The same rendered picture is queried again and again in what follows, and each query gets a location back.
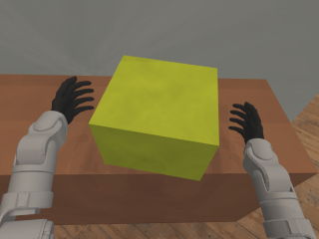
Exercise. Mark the robot left forearm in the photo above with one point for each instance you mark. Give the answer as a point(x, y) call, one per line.
point(34, 166)

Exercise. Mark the robot right hand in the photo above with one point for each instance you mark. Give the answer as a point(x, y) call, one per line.
point(252, 127)

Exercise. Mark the pedestal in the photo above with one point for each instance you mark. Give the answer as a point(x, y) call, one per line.
point(89, 192)

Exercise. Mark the robot left hand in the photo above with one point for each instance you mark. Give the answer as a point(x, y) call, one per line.
point(64, 101)

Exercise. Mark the robot left upper arm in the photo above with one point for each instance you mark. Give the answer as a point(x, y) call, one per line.
point(27, 229)

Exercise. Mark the carton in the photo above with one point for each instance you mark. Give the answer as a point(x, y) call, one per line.
point(159, 116)

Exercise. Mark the robot right forearm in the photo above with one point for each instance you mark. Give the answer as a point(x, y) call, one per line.
point(283, 216)

